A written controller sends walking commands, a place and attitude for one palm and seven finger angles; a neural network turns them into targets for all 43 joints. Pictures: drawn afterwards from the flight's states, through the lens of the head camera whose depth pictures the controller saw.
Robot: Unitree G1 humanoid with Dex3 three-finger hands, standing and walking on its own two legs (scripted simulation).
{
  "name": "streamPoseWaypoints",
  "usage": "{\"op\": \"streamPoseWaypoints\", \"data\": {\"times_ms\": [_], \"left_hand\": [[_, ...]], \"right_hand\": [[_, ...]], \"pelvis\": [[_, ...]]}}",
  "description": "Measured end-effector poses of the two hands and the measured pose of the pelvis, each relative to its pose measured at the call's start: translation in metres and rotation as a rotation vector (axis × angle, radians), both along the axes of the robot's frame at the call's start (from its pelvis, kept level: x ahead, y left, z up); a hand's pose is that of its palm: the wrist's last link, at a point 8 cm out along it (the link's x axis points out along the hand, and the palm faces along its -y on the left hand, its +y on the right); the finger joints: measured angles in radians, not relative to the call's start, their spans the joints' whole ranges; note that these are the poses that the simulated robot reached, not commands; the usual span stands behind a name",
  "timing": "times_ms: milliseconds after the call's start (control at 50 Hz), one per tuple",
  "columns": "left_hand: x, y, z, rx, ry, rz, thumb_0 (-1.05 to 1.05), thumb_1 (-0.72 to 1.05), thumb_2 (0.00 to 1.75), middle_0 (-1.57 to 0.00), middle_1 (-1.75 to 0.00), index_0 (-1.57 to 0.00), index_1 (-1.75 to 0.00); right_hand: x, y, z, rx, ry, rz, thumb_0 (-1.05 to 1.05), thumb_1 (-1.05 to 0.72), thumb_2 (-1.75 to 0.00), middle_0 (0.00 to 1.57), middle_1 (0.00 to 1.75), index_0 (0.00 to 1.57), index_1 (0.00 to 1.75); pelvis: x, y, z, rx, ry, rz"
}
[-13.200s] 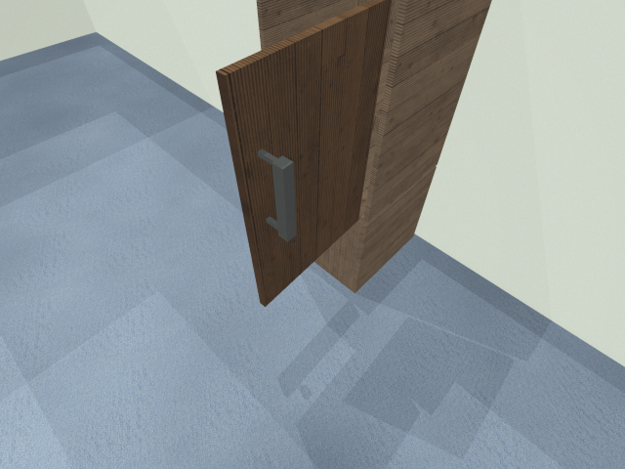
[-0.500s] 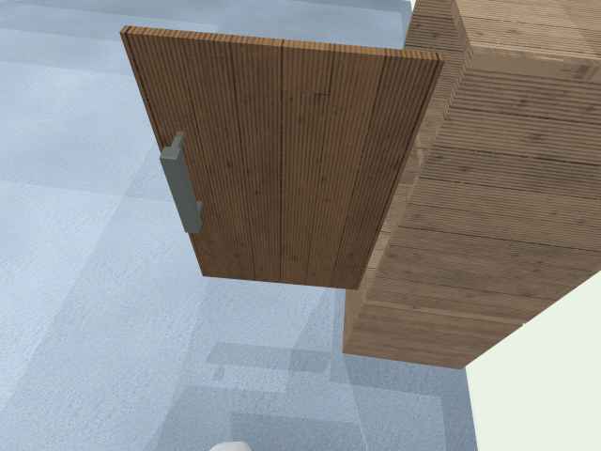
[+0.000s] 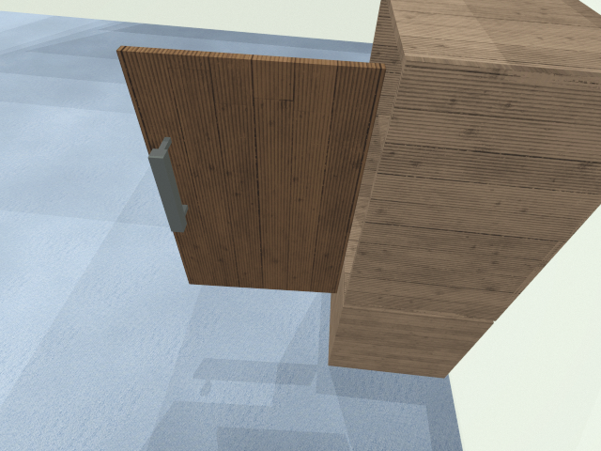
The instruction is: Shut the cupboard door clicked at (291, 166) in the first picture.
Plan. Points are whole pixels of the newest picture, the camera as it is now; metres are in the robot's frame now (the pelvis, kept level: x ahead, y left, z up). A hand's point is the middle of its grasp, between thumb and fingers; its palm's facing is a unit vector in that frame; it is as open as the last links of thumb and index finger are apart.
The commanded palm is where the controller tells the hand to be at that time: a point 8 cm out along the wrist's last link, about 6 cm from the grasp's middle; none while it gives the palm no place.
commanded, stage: come to a stop and stand still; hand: left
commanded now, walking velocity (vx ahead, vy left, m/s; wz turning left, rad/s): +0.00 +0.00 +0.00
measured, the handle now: (172, 186) +0.54 +0.26 +0.03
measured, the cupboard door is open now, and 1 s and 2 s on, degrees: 93 93 93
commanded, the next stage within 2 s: look again from close up in 0.16 s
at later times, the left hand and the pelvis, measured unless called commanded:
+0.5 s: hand out of the picture -0.02 +0.21 -0.17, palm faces +0.01 -0.98 -0.18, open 7.4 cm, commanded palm none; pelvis +0.01 +0.02 +0.01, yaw +0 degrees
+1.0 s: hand out of the picture +0.06 +0.23 -0.17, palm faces -0.01 -0.98 -0.19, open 7.4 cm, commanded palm none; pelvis +0.05 +0.04 +0.01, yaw -1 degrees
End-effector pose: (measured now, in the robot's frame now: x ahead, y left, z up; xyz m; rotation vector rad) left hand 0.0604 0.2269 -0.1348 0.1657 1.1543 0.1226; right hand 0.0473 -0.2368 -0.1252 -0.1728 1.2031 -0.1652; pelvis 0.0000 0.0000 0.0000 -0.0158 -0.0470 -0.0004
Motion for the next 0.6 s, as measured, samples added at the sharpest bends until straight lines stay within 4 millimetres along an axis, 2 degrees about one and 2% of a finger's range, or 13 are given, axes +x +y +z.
{"op": "streamPoseWaypoints", "data": {"times_ms": [180, 280, 360, 440, 600], "left_hand": [[-0.038, 0.014, -0.008, -0.005, 0.1, 0.019, 0.01, 0.91, 0.89, -0.2, -0.3, -0.2, -0.3], [-0.057, 0.023, -0.008, -0.004, 0.156, 0.04, 0.01, 0.91, 0.89, -0.2, -0.3, -0.2, -0.3], [-0.071, 0.026, -0.007, -0.006, 0.204, 0.049, 0.01, 0.91, 0.89, -0.2, -0.3, -0.2, -0.3], [-0.08, 0.027, -0.007, -0.013, 0.244, 0.052, 0.01, 0.91, 0.89, -0.2, -0.3, -0.2, -0.3], [-0.074, 0.029, -0.006, -0.028, 0.263, 0.047, 0.01, 0.91, 0.89, -0.2, -0.3, -0.2, -0.3]], "right_hand": [[-0.053, 0.012, -0.001, -0.002, 0.126, -0.023, 0.01, -0.91, -0.89, 0.2, 0.29, 0.2, 0.3], [-0.065, 0.018, 0.0, -0.001, 0.185, -0.025, 0.01, -0.91, -0.89, 0.2, 0.29, 0.2, 0.3], [-0.06, 0.023, 0.001, 0.0, 0.191, -0.023, 0.01, -0.91, -0.89, 0.2, 0.29, 0.2, 0.3], [-0.046, 0.026, 0.003, -0.002, 0.173, -0.017, 0.01, -0.91, -0.89, 0.2, 0.29, 0.2, 0.3], [-0.007, 0.031, 0.006, -0.008, 0.111, 0.007, 0.01, -0.91, -0.89, 0.2, 0.29, 0.2, 0.3]], "pelvis": [[-0.004, 0.007, 0.002, -0.009, 0.014, 0.007], [-0.002, 0.012, 0.005, -0.009, 0.024, 0.009], [0.002, 0.017, 0.007, -0.009, 0.028, 0.007], [0.007, 0.021, 0.009, -0.008, 0.033, 0.002], [0.019, 0.028, 0.011, -0.004, 0.034, -0.005]]}}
